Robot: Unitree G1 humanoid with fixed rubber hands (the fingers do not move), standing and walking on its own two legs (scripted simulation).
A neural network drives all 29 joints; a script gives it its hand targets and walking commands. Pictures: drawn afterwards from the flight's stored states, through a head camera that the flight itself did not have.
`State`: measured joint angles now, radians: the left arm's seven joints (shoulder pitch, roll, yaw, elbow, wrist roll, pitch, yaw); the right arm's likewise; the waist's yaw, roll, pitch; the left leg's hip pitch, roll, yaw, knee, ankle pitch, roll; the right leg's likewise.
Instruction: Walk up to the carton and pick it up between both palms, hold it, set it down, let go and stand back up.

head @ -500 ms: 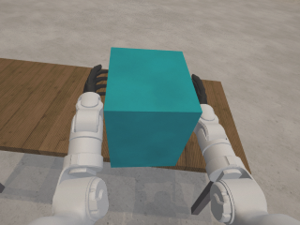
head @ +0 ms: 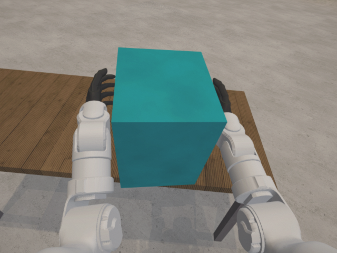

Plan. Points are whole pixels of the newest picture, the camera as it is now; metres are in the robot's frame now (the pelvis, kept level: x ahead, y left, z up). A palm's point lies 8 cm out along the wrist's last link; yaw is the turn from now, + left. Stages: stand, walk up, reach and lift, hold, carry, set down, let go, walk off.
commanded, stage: reach and lift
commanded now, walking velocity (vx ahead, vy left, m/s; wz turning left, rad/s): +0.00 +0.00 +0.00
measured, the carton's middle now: (159, 121) +0.38 +0.00 +0.12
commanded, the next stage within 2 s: hold in 0.72 s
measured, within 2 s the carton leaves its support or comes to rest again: neither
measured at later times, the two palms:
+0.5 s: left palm (95, 99) +0.38 +0.14 +0.19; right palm (220, 107) +0.37 -0.15 +0.17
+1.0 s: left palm (90, 97) +0.37 +0.14 +0.21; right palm (223, 103) +0.36 -0.15 +0.19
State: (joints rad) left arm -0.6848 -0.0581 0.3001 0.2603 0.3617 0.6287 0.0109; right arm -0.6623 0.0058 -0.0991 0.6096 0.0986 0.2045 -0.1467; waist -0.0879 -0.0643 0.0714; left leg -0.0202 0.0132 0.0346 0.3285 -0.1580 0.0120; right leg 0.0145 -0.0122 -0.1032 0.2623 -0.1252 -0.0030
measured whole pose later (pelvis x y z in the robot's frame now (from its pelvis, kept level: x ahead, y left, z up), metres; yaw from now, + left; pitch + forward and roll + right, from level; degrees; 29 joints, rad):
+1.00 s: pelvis +0.00 +0.00 +0.00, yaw +0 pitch -10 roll -1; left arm -0.67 -0.05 0.30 0.12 0.37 0.75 -0.02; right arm -0.68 -0.02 -0.03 0.52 0.17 0.29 -0.18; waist -0.09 -0.06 0.07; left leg 0.02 0.02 0.04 0.32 -0.16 0.01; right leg 0.05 0.00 -0.10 0.26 -0.13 -0.01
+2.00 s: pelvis +0.00 -0.01 +0.00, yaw +0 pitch -11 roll -1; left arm -0.65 -0.06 0.30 0.05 0.38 0.78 -0.05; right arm -0.66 -0.02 -0.01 0.46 0.19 0.32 -0.20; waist -0.09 -0.05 0.08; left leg 0.04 0.02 0.04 0.31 -0.16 0.00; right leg 0.07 0.00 -0.10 0.26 -0.13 -0.01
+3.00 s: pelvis +0.00 -0.01 +0.00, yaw +0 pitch -11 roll -1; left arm -0.65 -0.05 0.30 0.06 0.38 0.77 -0.05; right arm -0.66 -0.02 -0.01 0.48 0.18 0.30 -0.19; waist -0.09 -0.06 0.08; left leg 0.04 0.02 0.04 0.31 -0.16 0.00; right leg 0.07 0.00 -0.10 0.25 -0.13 -0.01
